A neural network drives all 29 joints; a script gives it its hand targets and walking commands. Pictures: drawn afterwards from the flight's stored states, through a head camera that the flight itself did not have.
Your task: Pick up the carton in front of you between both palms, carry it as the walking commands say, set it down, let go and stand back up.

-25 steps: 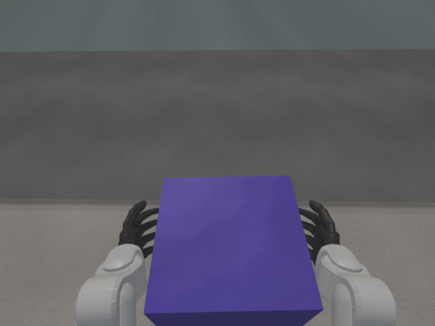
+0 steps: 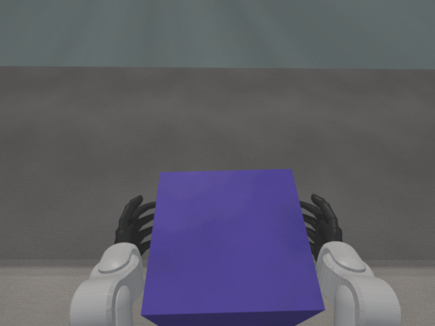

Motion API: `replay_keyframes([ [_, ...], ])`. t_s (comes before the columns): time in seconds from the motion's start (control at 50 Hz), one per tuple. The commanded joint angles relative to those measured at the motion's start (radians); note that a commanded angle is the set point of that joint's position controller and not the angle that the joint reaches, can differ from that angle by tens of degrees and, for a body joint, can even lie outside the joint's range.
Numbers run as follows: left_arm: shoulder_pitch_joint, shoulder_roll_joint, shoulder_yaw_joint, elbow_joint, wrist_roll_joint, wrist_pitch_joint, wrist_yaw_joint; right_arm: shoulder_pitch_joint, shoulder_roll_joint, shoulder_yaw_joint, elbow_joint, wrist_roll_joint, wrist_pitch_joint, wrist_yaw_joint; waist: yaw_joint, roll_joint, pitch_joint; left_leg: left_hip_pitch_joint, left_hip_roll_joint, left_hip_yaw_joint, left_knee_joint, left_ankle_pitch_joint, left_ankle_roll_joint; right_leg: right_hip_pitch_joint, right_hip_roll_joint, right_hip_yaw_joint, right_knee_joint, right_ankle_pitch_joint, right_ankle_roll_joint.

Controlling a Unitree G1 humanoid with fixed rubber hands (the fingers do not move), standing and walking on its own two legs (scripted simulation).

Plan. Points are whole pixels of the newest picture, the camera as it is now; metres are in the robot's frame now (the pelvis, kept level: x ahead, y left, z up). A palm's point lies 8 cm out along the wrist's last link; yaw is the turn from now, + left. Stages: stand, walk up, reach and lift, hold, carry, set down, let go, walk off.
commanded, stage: carry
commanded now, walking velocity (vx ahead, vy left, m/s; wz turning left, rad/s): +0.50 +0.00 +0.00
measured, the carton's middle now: (227, 258) +0.23 +0.00 +0.03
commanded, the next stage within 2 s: none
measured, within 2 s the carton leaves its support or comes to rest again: neither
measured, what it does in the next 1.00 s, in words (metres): walks ahead: right foot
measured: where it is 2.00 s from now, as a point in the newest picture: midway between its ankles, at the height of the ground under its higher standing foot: outside the picture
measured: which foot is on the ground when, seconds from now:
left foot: down 0.00-1.00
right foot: down 0.00-0.00, up 0.02-0.40, down 0.42-1.00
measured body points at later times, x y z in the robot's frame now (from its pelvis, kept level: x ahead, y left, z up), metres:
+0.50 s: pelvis +0.25 +0.01 +0.01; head +0.24 -0.01 +0.46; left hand +0.49 +0.16 +0.10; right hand +0.50 -0.14 +0.10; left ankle +0.14 +0.10 -0.72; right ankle +0.31 -0.09 -0.72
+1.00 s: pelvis +0.29 +0.01 +0.01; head +0.28 +0.01 +0.46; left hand +0.55 +0.18 +0.07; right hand +0.56 -0.12 +0.07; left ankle +0.14 +0.10 -0.72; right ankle +0.31 -0.09 -0.72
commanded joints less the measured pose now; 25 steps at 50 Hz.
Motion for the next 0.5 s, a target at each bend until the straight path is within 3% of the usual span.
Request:
replay_keyframes([
  [0.0,-0.302,-0.514,-0.522,-0.093,-0.169,0.02,-0.003,-0.269,0.529,0.492,-0.042,0.147,0.007,-0.001,-0.044,0.1,-0.191,0.579,0.132,-0.263,-0.115,-0.286,0.057,-0.389,-0.059,-0.063,0.575,0.527,-0.042],
  [0.02,-0.312,-0.529,-0.53,-0.125,-0.175,0.023,-0.006,-0.283,0.547,0.495,-0.026,0.152,0.004,0.003,-0.035,0.358,-0.257,0.765,0.367,-0.685,-0.241,-0.215,0.191,-0.691,0.079,0.005,0.865,0.07,-0.007],
  [0.04,-0.326,-0.57,-0.548,-0.109,-0.187,0.024,-0.011,-0.273,0.59,0.498,-0.031,0.17,0.0,0.012,-0.032,0.305,-0.228,0.708,0.372,-0.663,-0.249,0.096,0.211,-0.737,0.049,0.147,1.012,-0.036,-0.03],
  [0.06,-0.331,-0.623,-0.557,-0.101,-0.192,0.018,-0.019,-0.286,0.633,0.513,-0.054,0.181,-0.008,0.024,-0.035,0.223,-0.22,0.654,0.338,-0.514,-0.193,0.387,0.203,-0.733,0.012,0.175,1.045,-0.02,-0.052],
  [0.08,-0.337,-0.671,-0.567,-0.096,-0.189,0.009,-0.029,-0.301,0.674,0.525,-0.063,0.182,-0.017,0.037,-0.029,0.106,-0.234,0.615,0.311,-0.399,-0.161,0.511,0.17,-0.715,-0.027,0.186,0.989,0.027,-0.063],
  [0.1,-0.34,-0.707,-0.566,-0.087,-0.182,-0.001,-0.038,-0.329,0.71,0.539,-0.071,0.185,-0.026,0.05,-0.025,0.07,-0.225,0.56,0.288,-0.324,-0.18,0.515,0.133,-0.685,-0.05,0.181,0.907,0.072,-0.063],
  [0.12,-0.346,-0.73,-0.569,-0.084,-0.173,-0.011,-0.043,-0.344,0.732,0.549,-0.073,0.189,-0.034,0.059,-0.018,0.085,-0.23,0.524,0.263,-0.259,-0.203,0.482,0.104,-0.647,-0.059,0.166,0.831,0.108,-0.059],
  [0.2,-0.288,-0.748,-0.571,-0.059,-0.149,-0.031,-0.043,-0.319,0.719,0.561,-0.073,0.202,-0.047,0.082,-0.009,0.132,-0.202,0.477,0.204,-0.107,-0.213,0.557,0.095,-0.569,-0.009,0.079,0.512,0.156,-0.036],
  [0.24,-0.287,-0.724,-0.577,-0.081,-0.15,-0.03,-0.037,-0.301,0.691,0.554,-0.075,0.197,-0.047,0.079,-0.013,0.168,-0.183,0.481,0.186,-0.065,-0.202,0.594,0.092,-0.562,0.009,0.046,0.385,0.211,-0.034],
  [0.3,-0.302,-0.673,-0.584,-0.105,-0.161,-0.016,-0.028,-0.27,0.644,0.531,-0.068,0.174,-0.037,0.062,-0.021,0.192,-0.159,0.482,0.179,-0.042,-0.184,0.55,0.083,-0.547,0.017,0.019,0.301,0.31,-0.034],
  [0.36,-0.306,-0.616,-0.568,-0.096,-0.168,0.005,-0.025,-0.269,0.602,0.513,-0.053,0.147,-0.016,0.041,-0.02,0.159,-0.112,0.449,0.161,-0.032,-0.128,0.425,0.059,-0.48,0.016,-0.012,0.19,0.393,-0.036],
  [0.4,-0.296,-0.577,-0.542,-0.07,-0.161,0.019,-0.024,-0.275,0.567,0.499,-0.031,0.129,0.0,0.028,-0.011,0.104,-0.086,0.374,0.131,-0.027,-0.058,0.286,0.003,-0.344,-0.022,-0.002,0.061,0.569,-0.031],
  [0.42,-0.294,-0.551,-0.525,-0.056,-0.158,0.027,-0.024,-0.269,0.552,0.494,-0.018,0.119,0.007,0.021,-0.018,0.052,-0.1,0.297,0.112,-0.024,-0.015,0.147,-0.028,-0.243,-0.107,0.061,0.088,0.794,-0.032],
  [0.44,-0.298,-0.544,-0.515,-0.036,-0.153,0.031,-0.024,-0.279,0.548,0.498,-0.017,0.12,0.015,0.017,-0.023,-0.045,-0.136,0.243,0.07,-0.053,0.028,-0.012,-0.051,-0.143,-0.18,0.126,0.154,1.069,-0.096],
  [0.46,-0.273,-0.561,-0.506,-0.012,-0.15,0.028,-0.024,-0.288,0.557,0.51,-0.033,0.13,0.022,0.018,-0.015,-0.117,-0.176,0.216,0.049,-0.086,0.031,-0.158,-0.056,-0.09,-0.211,0.182,0.163,1.115,-0.149],
  [0.48,-0.262,-0.59,-0.5,0.002,-0.147,0.022,-0.027,-0.31,0.578,0.526,-0.047,0.144,0.024,0.022,-0.014,-0.162,-0.183,0.23,0.038,-0.091,0.021,-0.245,-0.061,-0.108,-0.215,0.201,0.138,1.1,-0.164],
])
